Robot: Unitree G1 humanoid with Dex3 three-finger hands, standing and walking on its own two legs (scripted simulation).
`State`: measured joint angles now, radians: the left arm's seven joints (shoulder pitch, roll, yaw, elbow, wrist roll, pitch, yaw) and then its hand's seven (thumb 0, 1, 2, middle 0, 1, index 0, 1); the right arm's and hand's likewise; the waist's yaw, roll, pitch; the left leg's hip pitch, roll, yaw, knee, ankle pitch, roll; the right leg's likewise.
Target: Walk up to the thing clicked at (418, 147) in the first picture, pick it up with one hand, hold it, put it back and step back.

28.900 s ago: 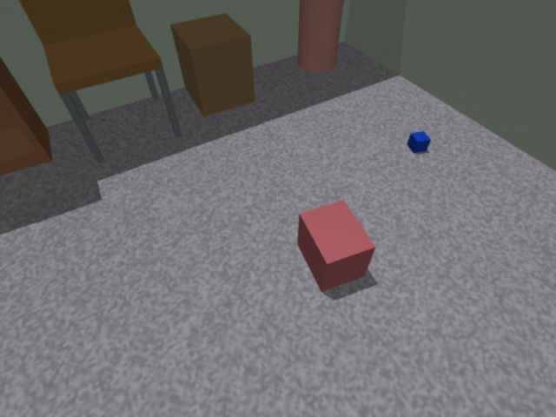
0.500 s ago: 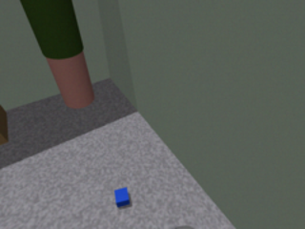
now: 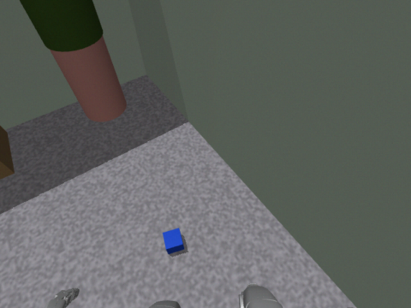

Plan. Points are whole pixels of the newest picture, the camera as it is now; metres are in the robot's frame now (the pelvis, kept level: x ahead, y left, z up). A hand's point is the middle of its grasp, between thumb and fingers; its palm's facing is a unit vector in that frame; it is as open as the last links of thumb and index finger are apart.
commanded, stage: walk up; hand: left
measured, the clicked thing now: (173, 241) +0.45 +0.19 -0.71
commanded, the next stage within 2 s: stand in 0.26 s
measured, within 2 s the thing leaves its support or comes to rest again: neither
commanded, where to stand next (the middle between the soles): +0.06 -0.03 m, yaw -2 degrees
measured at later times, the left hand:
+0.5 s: hand out of the picture +0.10 +0.23 -0.14, palm faces -0.05 -0.94 -0.34, open 7.4 cm
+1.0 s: hand out of the picture +0.08 +0.25 -0.13, palm faces -0.06 -0.94 -0.34, open 7.4 cm
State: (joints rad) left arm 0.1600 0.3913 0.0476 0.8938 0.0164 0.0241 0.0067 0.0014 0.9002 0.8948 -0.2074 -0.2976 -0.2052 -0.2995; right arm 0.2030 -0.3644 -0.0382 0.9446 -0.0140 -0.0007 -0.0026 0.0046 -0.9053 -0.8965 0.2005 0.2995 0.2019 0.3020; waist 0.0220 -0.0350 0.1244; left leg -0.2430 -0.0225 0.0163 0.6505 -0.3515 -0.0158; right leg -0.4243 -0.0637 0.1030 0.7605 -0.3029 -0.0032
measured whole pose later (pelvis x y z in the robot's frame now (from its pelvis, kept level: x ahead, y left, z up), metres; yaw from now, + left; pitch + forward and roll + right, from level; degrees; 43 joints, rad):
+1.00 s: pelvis -0.01 -0.01 +0.03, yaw -2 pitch -3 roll +0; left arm 0.10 0.37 0.00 1.14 0.01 -0.02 -0.01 0.00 0.90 0.90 -0.20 -0.30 -0.20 -0.30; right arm 0.09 -0.35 -0.02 1.14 -0.01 -0.01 0.02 0.01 -0.90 -0.90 0.20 0.30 0.20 0.30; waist 0.00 -0.01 0.07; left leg -0.15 0.00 -0.02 0.35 -0.15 -0.01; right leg -0.11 -0.03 0.03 0.35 -0.19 0.04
